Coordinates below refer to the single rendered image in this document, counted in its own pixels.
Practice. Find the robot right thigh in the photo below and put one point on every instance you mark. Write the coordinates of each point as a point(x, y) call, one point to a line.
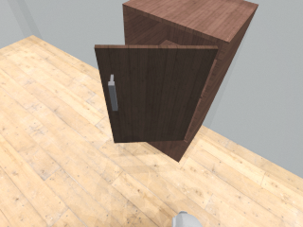
point(185, 220)

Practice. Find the handle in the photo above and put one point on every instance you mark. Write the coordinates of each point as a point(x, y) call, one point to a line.
point(112, 93)

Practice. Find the robot right shin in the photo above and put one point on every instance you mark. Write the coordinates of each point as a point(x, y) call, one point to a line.
point(182, 212)

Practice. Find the cupboard door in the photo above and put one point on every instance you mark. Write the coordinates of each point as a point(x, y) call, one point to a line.
point(158, 88)

